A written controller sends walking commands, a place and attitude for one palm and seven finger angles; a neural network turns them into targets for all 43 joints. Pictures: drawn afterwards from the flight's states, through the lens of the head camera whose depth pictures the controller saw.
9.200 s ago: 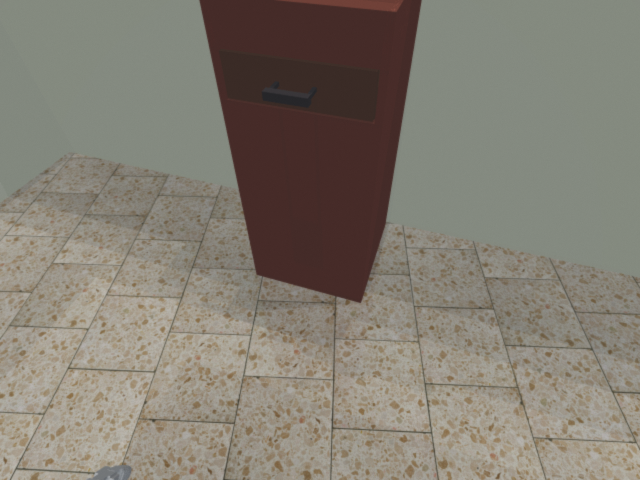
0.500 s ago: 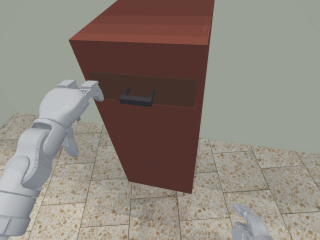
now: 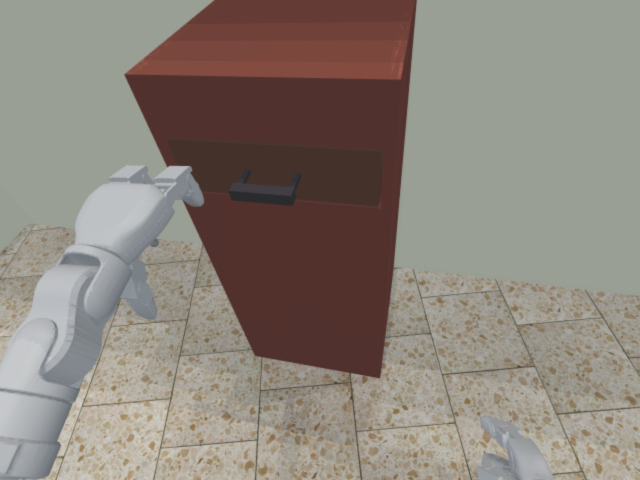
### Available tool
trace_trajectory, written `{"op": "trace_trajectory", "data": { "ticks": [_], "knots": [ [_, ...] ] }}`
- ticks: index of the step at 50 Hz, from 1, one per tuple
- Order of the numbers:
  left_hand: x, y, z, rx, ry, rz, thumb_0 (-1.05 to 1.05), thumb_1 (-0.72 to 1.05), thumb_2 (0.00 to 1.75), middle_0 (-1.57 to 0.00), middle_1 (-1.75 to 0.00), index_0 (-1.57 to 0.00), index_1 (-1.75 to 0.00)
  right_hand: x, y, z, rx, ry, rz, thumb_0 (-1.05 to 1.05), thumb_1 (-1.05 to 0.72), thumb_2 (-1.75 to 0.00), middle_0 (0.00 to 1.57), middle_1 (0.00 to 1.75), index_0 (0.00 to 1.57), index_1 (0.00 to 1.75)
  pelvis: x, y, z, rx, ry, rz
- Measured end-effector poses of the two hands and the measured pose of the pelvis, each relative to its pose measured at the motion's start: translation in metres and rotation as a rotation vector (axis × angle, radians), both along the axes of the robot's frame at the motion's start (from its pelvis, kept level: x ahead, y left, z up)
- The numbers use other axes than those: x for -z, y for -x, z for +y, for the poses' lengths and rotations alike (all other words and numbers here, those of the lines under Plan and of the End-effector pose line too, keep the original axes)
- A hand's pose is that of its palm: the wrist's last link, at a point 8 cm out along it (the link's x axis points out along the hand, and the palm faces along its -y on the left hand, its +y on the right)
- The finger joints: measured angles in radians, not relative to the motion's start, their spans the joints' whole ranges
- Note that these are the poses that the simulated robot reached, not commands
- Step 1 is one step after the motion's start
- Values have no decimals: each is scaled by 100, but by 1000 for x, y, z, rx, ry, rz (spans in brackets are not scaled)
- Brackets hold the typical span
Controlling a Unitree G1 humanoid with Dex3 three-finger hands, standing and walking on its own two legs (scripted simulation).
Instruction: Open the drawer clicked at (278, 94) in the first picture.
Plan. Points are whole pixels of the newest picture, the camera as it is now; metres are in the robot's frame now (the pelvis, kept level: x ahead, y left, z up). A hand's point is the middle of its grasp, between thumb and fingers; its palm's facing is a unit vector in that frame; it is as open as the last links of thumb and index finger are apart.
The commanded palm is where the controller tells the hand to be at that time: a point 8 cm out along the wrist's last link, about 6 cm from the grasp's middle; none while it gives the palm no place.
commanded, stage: move the hooked fingers above the handle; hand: left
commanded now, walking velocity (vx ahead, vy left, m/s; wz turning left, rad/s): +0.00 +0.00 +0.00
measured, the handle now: (266, 185) +0.56 +0.19 +0.05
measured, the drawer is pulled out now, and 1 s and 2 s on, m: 0.00 0.00 0.00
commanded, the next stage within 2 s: none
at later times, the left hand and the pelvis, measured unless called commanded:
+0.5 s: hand (202, 219) +0.38 +0.21 +0.13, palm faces +0.01 -0.02 -1.00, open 13.8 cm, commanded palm +0.36 +0.22 +0.19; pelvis +0.01 -0.01 +0.00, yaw +0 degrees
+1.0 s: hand (232, 202) +0.44 +0.19 +0.11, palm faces -0.01 -0.02 -1.00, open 13.8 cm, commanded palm +0.43 +0.21 +0.18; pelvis +0.03 -0.01 +0.00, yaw +0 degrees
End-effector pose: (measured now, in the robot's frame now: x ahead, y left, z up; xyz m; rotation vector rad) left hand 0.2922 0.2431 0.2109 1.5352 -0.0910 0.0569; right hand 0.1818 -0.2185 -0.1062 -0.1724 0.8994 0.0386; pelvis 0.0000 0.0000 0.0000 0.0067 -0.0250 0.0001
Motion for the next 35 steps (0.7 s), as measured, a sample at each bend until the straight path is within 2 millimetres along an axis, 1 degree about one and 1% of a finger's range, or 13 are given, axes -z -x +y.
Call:
{"op": "trace_trajectory", "data": {
  "ticks": [5,9,16,20,25,30,35],
  "knots": [
    [11,-11,-9,11,-11,59,0,-49,30,-32,-120,-32,-120,-3,-8,-1,-3,1,-27,1,-90,-90,20,30,20,30,0,2,-6,-8,-1,5],
    [14,-24,-16,38,-19,75,0,-49,30,-32,-120,-32,-120,-3,-7,-6,8,13,-28,1,-90,-90,20,30,20,30,0,1,-10,-10,-2,15],
    [11,-49,-23,46,-14,51,0,-49,30,-32,-120,-32,-120,4,8,-24,51,35,30,1,-90,-90,20,30,20,30,1,-3,-15,-5,-4,40],
    [15,-61,-23,33,-17,65,0,-49,30,-32,-120,-32,-120,10,19,-35,82,48,75,1,-90,-90,20,30,20,30,1,-7,-15,3,-5,54],
    [24,-70,-28,49,-15,87,0,-49,30,-32,-120,-32,-120,15,30,-43,113,62,117,1,-90,-90,20,30,20,30,2,-11,-15,8,-6,67],
    [29,-79,-32,74,-13,82,0,-49,30,-32,-120,-32,-120,18,33,-44,128,68,139,1,-90,-90,20,30,20,30,2,-15,-14,8,-5,80],
    [29,-90,-31,62,-15,65,0,-49,30,-32,-120,-32,-120,18,29,-40,133,60,139,1,-90,-90,20,30,20,30,3,-19,-13,10,-4,91]
  ]
}}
